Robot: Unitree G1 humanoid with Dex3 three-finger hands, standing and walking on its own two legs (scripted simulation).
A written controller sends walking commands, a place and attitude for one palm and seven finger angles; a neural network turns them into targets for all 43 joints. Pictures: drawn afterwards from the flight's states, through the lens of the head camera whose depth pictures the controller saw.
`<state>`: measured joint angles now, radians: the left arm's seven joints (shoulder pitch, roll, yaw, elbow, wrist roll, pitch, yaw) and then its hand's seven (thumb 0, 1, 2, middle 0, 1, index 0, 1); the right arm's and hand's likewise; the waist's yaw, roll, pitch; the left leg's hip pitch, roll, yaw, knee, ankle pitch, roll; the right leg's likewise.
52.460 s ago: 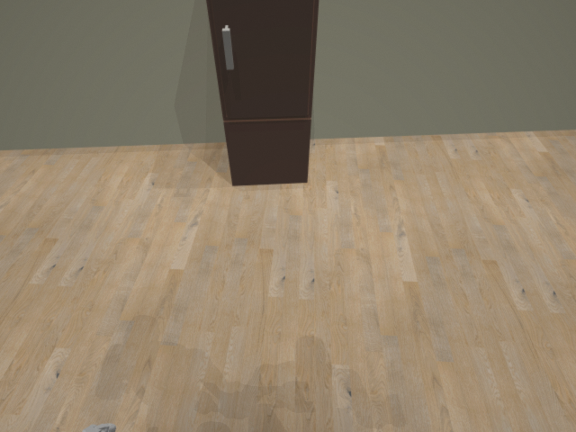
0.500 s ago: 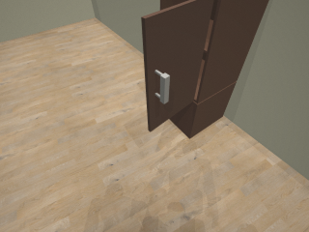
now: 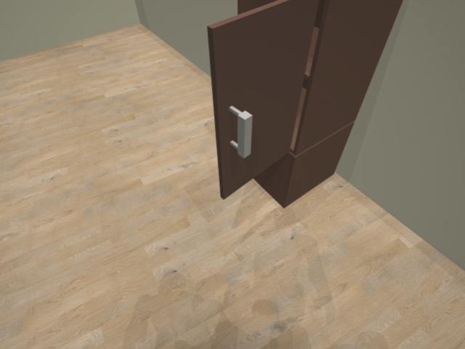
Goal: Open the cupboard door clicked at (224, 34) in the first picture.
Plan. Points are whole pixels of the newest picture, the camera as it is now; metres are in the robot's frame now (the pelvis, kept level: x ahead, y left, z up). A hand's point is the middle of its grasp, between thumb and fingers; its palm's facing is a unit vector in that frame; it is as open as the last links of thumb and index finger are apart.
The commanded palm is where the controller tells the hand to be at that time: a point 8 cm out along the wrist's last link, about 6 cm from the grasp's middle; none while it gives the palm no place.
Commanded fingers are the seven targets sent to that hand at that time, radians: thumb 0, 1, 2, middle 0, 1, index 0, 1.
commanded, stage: look to check the result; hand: left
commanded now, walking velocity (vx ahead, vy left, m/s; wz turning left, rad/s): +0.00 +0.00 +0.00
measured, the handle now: (238, 131) +0.66 +0.02 -0.04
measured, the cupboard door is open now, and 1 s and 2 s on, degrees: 96 96 96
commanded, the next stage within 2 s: stand and wait in 0.36 s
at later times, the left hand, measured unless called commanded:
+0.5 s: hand out of the picture +0.09 +0.22 -0.16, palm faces +0.00 -0.95 -0.32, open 7.4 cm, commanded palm none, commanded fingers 0.00 0.90 0.90 -0.20 -0.30 -0.20 -0.30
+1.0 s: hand out of the picture +0.09 +0.21 -0.16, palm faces -0.01 -0.95 -0.31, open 7.4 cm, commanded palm none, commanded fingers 0.00 0.90 0.90 -0.20 -0.30 -0.20 -0.30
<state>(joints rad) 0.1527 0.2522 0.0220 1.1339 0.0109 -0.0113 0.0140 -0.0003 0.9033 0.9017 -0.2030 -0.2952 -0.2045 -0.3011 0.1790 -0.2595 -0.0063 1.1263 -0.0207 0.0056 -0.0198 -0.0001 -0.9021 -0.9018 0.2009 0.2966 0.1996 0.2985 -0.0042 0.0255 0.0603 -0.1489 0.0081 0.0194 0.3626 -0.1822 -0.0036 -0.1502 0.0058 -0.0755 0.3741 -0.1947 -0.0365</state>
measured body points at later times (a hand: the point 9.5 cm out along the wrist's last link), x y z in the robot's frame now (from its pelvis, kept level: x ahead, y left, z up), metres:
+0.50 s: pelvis +0.02 -0.01 +0.00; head +0.04 -0.02 +0.45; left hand +0.09 +0.27 -0.13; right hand +0.08 -0.29 -0.15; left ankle +0.01 +0.12 -0.75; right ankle +0.01 -0.09 -0.75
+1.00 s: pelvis +0.03 -0.01 +0.00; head +0.05 -0.03 +0.45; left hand +0.09 +0.26 -0.14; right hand +0.07 -0.29 -0.15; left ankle +0.01 +0.12 -0.75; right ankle +0.01 -0.09 -0.75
